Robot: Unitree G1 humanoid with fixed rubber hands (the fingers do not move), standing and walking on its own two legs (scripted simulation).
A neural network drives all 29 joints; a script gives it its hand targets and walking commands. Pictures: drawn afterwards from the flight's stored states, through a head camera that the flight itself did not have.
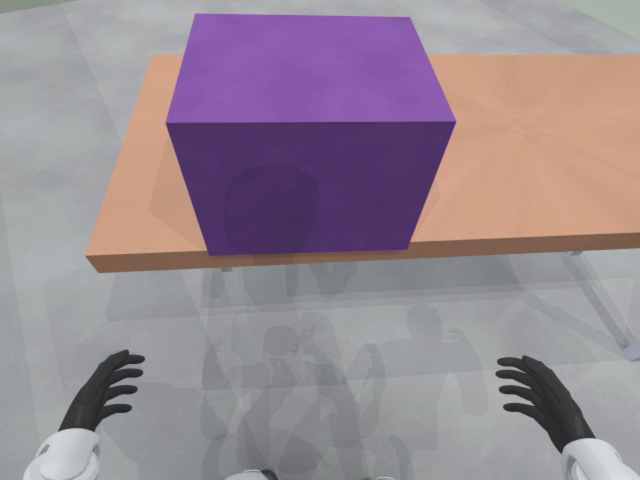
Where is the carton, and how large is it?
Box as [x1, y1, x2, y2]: [166, 13, 455, 255]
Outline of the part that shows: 195,13 167,115 166,125 209,255 406,249 455,123 455,119 410,18 378,16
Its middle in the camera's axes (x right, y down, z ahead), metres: -0.02 -0.13 +0.53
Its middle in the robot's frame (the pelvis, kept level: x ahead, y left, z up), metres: +0.52 +0.04 +0.12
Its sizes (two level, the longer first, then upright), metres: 0.279 0.223 0.220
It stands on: a table, 0.78 m high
